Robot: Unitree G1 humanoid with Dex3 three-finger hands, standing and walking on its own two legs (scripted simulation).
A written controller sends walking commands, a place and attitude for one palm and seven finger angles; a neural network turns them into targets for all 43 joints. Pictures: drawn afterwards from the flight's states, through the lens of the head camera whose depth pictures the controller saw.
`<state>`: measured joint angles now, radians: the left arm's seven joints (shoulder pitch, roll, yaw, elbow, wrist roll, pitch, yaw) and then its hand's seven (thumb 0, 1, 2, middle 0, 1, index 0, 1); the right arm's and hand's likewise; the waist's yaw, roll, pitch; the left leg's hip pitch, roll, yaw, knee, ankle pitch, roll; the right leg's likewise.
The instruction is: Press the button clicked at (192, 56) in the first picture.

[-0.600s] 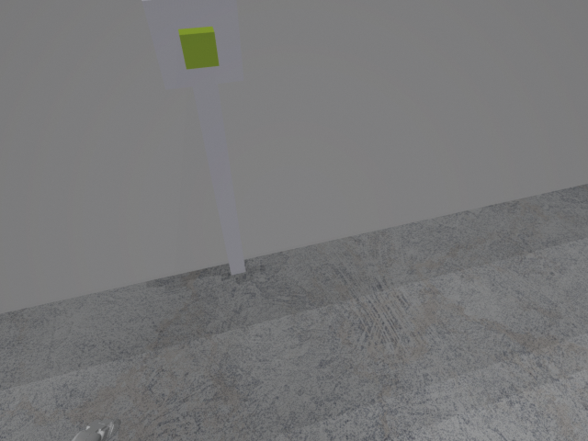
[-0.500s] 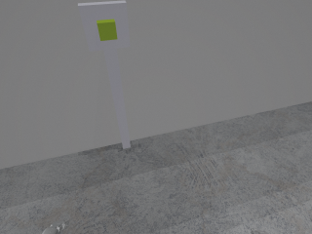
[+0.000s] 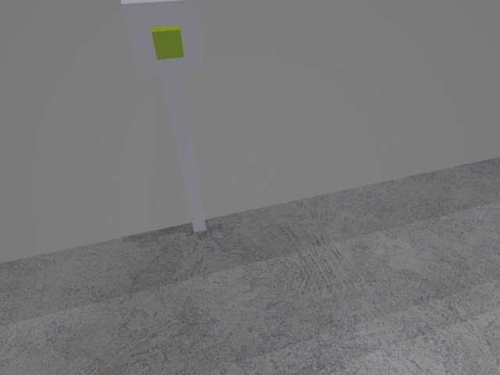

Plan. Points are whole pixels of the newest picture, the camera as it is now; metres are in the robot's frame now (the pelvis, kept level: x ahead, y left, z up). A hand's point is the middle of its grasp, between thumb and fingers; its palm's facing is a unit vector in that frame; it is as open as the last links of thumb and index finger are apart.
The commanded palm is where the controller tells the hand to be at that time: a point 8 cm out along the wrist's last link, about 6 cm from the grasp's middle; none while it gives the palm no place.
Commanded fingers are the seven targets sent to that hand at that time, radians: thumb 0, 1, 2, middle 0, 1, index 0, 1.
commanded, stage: stand and wait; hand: left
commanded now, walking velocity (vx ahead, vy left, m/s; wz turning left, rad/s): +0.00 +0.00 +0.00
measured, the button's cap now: (167, 42) +0.84 +0.27 +0.15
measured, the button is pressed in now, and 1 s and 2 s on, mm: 0 0 0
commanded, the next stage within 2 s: look at it before walking up in 0.48 s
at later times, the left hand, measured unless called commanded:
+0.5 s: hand out of the picture +0.07 +0.24 -0.16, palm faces -0.04 -0.94 -0.33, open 7.4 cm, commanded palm none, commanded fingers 0.00 0.90 0.90 -0.20 -0.30 -0.20 -0.30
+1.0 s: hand out of the picture +0.08 +0.24 -0.15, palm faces -0.04 -0.94 -0.34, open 7.4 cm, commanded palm none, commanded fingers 0.00 0.90 0.90 -0.20 -0.30 -0.20 -0.30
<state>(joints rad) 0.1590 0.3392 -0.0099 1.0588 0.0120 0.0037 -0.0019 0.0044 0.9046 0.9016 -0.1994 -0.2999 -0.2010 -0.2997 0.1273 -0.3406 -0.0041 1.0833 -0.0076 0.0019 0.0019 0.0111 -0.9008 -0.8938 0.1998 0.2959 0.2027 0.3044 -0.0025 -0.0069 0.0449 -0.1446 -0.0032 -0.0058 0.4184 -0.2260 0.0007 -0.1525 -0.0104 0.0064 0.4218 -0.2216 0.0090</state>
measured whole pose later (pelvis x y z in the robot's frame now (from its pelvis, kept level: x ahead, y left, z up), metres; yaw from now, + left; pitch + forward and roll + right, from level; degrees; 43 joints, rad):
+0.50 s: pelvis -0.01 +0.00 +0.00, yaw +0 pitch -2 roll +0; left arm 0.14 0.34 -0.01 1.08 0.02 0.00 0.00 0.00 0.90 0.90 -0.20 -0.30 -0.20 -0.30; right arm 0.13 -0.33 0.00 1.12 -0.01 -0.01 0.01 0.01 -0.90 -0.89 0.20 0.30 0.20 0.30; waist -0.01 0.00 0.04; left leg -0.15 0.00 0.00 0.39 -0.20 0.00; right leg -0.16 -0.01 0.01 0.40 -0.20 0.01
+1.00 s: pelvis +0.00 -0.01 +0.00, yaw +0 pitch -2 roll +0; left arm 0.13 0.34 -0.01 1.08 0.01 -0.01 0.00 0.00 0.90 0.90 -0.20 -0.30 -0.20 -0.30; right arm 0.10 -0.34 0.00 1.11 0.00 -0.01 0.00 0.01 -0.90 -0.89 0.20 0.30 0.20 0.30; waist 0.00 0.00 0.04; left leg -0.12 0.01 0.00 0.37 -0.20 -0.01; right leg -0.14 0.00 0.01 0.38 -0.20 0.00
